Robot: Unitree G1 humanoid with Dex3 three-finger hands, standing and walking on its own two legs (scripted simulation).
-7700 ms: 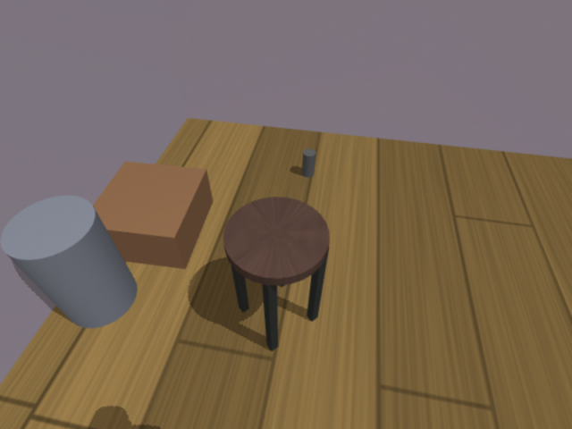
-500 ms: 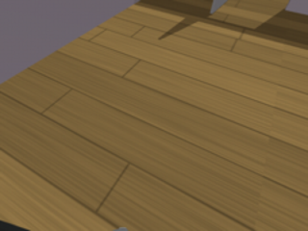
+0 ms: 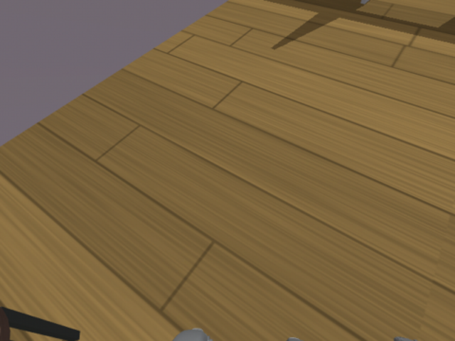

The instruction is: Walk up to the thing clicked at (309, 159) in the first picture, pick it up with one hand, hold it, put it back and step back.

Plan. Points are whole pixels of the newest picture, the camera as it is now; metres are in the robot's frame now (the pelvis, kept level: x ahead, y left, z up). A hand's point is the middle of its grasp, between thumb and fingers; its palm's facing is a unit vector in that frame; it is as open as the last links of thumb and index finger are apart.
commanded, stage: walk up
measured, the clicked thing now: out of the picture +0.61 +1.43 -0.68
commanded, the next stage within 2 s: stand in 0.74 s
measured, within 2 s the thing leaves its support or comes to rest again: neither
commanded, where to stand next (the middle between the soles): +0.04 +0.01 m, yaw +1 degrees
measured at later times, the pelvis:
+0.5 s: pelvis -0.01 +0.02 +0.01, yaw +2 degrees
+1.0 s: pelvis -0.01 +0.00 +0.03, yaw +2 degrees
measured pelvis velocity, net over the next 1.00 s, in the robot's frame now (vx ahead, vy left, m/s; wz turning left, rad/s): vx -0.01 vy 0.00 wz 0.04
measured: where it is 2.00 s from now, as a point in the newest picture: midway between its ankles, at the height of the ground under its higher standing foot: outside the picture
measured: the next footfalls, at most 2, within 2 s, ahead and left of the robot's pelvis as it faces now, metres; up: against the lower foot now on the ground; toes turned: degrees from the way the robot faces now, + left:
left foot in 0.08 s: +0.04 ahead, +0.13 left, +0.00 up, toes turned +1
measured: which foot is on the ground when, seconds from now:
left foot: up 0.00-0.06, down 0.08-1.00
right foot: down 0.00-1.00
